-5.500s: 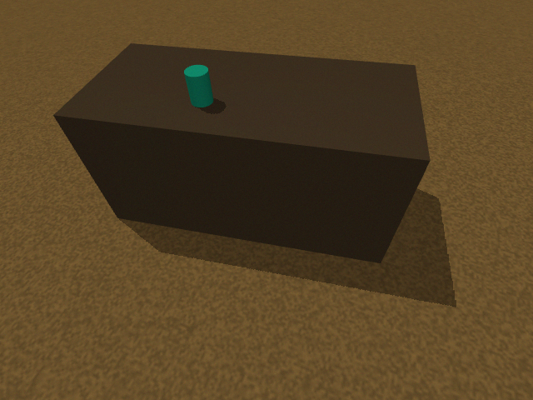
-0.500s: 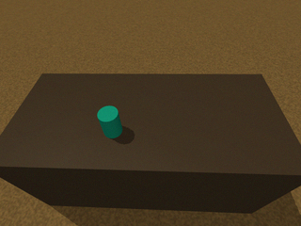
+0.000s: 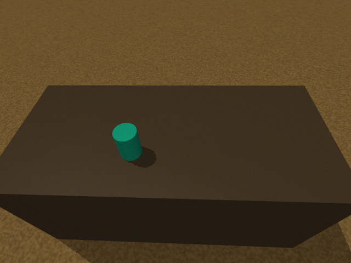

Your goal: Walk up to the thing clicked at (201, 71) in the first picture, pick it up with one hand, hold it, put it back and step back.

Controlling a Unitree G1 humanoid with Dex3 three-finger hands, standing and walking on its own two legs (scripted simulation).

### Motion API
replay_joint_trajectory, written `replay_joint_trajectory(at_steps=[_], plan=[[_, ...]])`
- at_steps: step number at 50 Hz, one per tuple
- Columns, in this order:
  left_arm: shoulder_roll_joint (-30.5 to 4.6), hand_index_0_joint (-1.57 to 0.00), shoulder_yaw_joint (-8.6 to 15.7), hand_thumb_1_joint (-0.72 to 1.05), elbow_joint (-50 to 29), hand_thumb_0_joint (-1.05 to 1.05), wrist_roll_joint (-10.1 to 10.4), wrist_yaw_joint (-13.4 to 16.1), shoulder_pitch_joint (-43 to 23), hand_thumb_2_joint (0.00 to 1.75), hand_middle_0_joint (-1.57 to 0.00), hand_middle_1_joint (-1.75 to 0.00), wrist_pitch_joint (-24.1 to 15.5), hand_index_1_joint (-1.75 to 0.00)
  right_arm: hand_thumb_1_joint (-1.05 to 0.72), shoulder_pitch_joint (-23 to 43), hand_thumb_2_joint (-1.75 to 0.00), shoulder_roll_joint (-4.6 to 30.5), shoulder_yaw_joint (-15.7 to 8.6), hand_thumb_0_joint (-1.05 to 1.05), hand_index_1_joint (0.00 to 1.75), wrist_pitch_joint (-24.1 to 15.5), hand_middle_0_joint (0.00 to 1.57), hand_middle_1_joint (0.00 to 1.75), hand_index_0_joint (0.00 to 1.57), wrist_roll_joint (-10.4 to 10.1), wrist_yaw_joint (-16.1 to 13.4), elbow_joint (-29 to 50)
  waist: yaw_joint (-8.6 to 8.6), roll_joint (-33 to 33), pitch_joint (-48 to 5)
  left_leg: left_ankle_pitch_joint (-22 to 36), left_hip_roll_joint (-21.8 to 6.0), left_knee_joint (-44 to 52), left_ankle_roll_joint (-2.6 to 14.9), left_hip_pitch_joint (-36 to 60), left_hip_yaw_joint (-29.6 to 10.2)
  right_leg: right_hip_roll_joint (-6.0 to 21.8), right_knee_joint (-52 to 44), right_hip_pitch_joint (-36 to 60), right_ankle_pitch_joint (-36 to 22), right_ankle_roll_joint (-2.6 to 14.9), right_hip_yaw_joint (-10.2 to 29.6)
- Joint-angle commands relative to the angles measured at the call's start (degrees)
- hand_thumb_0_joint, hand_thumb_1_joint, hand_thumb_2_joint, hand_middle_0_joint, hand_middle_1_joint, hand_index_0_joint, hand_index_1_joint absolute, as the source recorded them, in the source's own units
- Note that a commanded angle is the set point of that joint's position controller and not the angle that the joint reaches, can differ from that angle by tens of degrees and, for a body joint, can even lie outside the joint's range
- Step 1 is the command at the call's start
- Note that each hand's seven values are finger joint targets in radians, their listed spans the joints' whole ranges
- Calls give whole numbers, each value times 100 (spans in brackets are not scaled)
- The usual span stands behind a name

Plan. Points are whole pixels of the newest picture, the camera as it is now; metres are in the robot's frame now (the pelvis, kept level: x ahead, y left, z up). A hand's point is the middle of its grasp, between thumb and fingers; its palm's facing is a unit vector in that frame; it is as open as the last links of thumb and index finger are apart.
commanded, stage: stand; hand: left
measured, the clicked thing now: (128, 142) +0.51 +0.19 -0.12
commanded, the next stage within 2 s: rise first in 0.68 s
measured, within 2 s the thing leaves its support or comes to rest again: neither
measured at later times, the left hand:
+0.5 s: hand out of the picture +0.08 +0.26 -0.15, palm faces -0.02 -0.94 -0.35, open 7.4 cm
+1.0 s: hand (89, 254) +0.17 +0.24 -0.13, palm faces +0.12 -0.94 -0.32, open 10.4 cm
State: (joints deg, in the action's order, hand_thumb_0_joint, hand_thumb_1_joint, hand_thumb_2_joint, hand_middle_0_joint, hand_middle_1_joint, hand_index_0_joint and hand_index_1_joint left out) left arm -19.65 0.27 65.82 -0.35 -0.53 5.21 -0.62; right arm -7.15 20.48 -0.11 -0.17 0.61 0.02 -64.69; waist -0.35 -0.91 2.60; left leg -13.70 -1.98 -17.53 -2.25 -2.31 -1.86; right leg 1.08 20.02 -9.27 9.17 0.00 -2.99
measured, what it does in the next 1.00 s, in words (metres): stands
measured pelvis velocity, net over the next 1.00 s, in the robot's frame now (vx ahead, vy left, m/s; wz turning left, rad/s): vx -0.02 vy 0.01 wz -0.02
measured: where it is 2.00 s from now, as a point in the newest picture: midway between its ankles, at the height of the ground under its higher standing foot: outside the picture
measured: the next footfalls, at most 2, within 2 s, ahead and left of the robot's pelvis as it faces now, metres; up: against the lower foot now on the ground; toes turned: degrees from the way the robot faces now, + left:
none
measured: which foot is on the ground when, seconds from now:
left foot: down 0.00-1.00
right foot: down 0.00-1.00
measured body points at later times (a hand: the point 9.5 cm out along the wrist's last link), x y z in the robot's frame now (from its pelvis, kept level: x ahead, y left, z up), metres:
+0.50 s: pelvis +0.00 +0.00 +0.00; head +0.01 +0.00 +0.45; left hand +0.08 +0.30 -0.13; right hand +0.07 -0.30 -0.14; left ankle -0.04 +0.15 -0.75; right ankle +0.02 -0.12 -0.75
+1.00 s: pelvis -0.02 +0.01 -0.01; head +0.03 +0.00 +0.44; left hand +0.16 +0.29 -0.11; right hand +0.14 -0.29 -0.12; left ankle -0.04 +0.15 -0.75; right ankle +0.02 -0.12 -0.75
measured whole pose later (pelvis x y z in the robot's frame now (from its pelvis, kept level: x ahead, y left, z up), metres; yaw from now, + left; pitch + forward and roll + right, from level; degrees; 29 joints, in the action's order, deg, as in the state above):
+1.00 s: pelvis -0.02 +0.01 -0.01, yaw -1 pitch +3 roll +0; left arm -16.8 5.4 50.2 3.3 2.8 1.8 -4.5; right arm -0.2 16.8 -6.2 -6.0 -3.2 -3.5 -54.6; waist -0.4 -0.8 3.5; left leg -16.5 -1.6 -26.3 -1.6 -12.4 -0.5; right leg 1.3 26.4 -18.9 10.1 -0.3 -1.4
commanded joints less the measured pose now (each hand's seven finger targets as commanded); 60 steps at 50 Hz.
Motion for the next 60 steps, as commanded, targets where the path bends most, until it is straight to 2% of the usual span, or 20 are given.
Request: replay_joint_trajectory(at_steps=[1, 5, 9, 21, 27, 38, 39, 40, 41, 42, 43, 44, 46, 47, 48, 51, 54, 55, 57, 60], plan=[[-1292, -20, 232, 90, -315, 0, 4, 101, -205, 90, -20, -30, -125, -30, -90, 194, -90, 1185, -192, 0, 30, -106, 20, 30, 20, -9, -62, 319, 11, 160, -388, 966, -536, 301, 265, -469, -290, 660, -295, 537, -836, 99, 562], [-1286, -20, 239, 90, -332, 0, 4, 98, -238, 90, -20, -30, -120, -30, -90, 145, -90, 1210, -188, 0, 30, -102, 20, 30, 20, -5, -61, 323, 24, 6, -380, 846, -547, 290, 284, -514, -274, 687, -285, 576, -851, 112, 593], [-1287, -20, 238, 90, -357, 0, 12, 93, -239, 90, -20, -30, -134, -30, -90, 193, -90, 1205, -188, 0, 30, -127, 20, 30, 20, -6, -60, 365, 24, 50, -462, 1220, -581, 260, 265, -385, -285, 687, -223, 609, -1231, 128, 582], [-1285, -20, 238, 90, -371, 0, 0, 93, -237, 90, -20, -30, -116, -30, -90, 172, -90, 1213, -200, 0, 30, -106, 20, 30, 20, 4, -56, 353, 15, 67, -365, 714, -563, 320, 304, -457, -268, 665, -338, 492, -651, 100, 631], [-1267, -20, 227, 90, -383, 0, 15, 89, -202, 90, -20, -30, -124, -30, -90, 137, -90, 1215, -193, 0, 30, -125, 20, 30, 20, 8, -61, 349, 14, 34, -488, 1106, -574, 301, 276, -377, -251, 704, -225, 609, -1173, 131, 644], [-1278, -20, 218, 90, -380, 0, 5, 103, -202, 90, -20, -30, -113, -30, -90, 138, -90, 1202, -198, 0, 30, -122, 20, 30, 20, 1, -73, 356, 24, 112, -443, 1256, -598, 311, 271, -317, -243, 666, -189, 573, -1208, 136, 578], [-1273, -12, 221, 82, -376, 0, 21, 99, -181, 82, -12, -22, -112, -22, -82, 109, -82, 1215, -197, 0, 22, -126, 12, 22, 12, 2, -72, 339, 16, 90, -429, 1237, -588, 312, 265, -300, -222, 690, -200, 556, -1217, 133, 621], [-108, -4, 60, 74, -2386, 0, 452, 125, -2191, 74, -4, -14, -527, -14, -74, 2119, -74, 98, -45, 0, 14, -791, 5, 14, 5, -579, -160, 2350, 237, -16, -435, 838, 252, -386, 201, -1205, 363, 38, 157, -223, -629, 19, 53], [-633, -2, 144, 66, -2592, 0, 635, 276, -1833, 66, -5, -6, -738, -8, -66, 1945, -66, 278, -16, 0, 6, -914, 5, 6, 5, -646, -242, 2453, -23, 300, -575, 391, 238, -189, 248, -946, 363, 80, -15, 215, -140, 5, 76], [-1160, -2, 441, 58, -1945, 0, 585, 388, -1186, 58, -5, -5, -687, -8, -58, 1407, -58, 849, -353, 0, 5, -850, 5, 5, 5, -598, -360, 1805, 120, 225, -329, 233, 270, -173, 263, -1054, 389, 52, -38, 7, -30, 28, 75], [-1461, -3, 820, 50, -1637, 0, 584, 419, -605, 50, -6, -5, -603, -8, -50, 1134, -50, 985, -591, 0, 5, -757, 5, 5, 5, -566, -379, 1445, -77, 112, -222, 261, 255, -307, 217, -1257, 438, 47, 75, 27, -58, 34, 60], [-1417, -5, 988, 42, -1711, 0, 571, 454, -308, 42, -7, -7, -523, -8, -42, 1111, -42, 1130, -827, 0, 5, -744, 5, 5, 5, -562, -437, 1380, -91, 167, -617, 589, 269, -425, 218, -1201, 439, 33, 185, 94, -386, 14, 55], [-1167, -5, 804, 26, -2472, 0, 499, 514, -889, 30, -6, -6, -637, -7, -26, 1103, -26, 978, -891, 0, 5, -825, 5, 5, 5, -460, -506, 1610, -4, 0, -1516, 1107, 227, -588, 230, -901, 388, 36, 438, 291, -1046, 3, 81], [-1042, -5, 907, 20, -2010, 0, 423, 512, -167, 28, -6, -6, -568, -7, -18, 633, -23, 858, -948, 0, 5, -777, 5, 5, 5, -423, -489, 1343, 16, -27, -1368, 1241, 209, -619, 223, -1050, 338, -14, 515, 169, -1175, 34, 60], [-1003, -6, 1042, 15, -1802, 0, 303, 464, -4, 26, -6, -7, -515, -7, -11, 272, -22, 737, -1080, 0, 5, -703, 5, 5, 5, -325, -435, 1099, 85, -67, -1193, 1212, 235, -701, 247, -1281, 347, -7, 553, -7, -1175, 45, 67], [-1078, -7, 1234, 0, -2718, 0, 256, 453, 458, 18, -6, -6, -494, -6, 4, 41, -18, 630, -1113, 0, 5, -633, 5, 5, 5, -334, -414, 1844, -51, 32, -1932, 1654, 275, -611, 235, -842, 419, 7, 440, 592, -1590, 13, 47], [-629, -7, 1011, -16, -2980, 0, 305, 436, 458, 13, -6, -7, -410, -6, 16, -92, -14, 227, -826, 0, 5, -539, 5, 5, 5, -366, -383, 2202, -13, 145, -1395, 1572, 260, -553, 216, -1021, 424, -27, 372, 228, -1414, 20, -7], [-468, -6, 901, -20, -3224, 0, 330, 442, 140, 13, -6, -6, -428, -6, 19, 298, -13, 162, -741, 0, 5, -557, 5, 5, 5, -396, -400, 2519, -50, 216, -1177, 1437, 232, -496, 206, -1073, 396, -36, 349, 73, -1202, 35, -31], [-749, -5, 1090, -31, -3569, 0, 308, 488, 35, 12, -6, -6, -438, -6, 27, 380, -11, 309, -864, 0, 5, -546, 5, 5, 5, -359, -445, 2542, -80, 60, -1022, 1071, 230, -424, 216, -1143, 417, -15, 286, -61, -807, 52, -11], [-581, -5, 908, -46, -3899, 0, 303, 504, 75, 9, -6, -6, -457, -7, 35, 503, -9, 334, -854, 0, 5, -633, 5, 5, 5, -332, -462, 2713, -55, 22, -796, 755, 209, -338, 228, -1216, 375, -38, 227, -107, -476, 52, -36]])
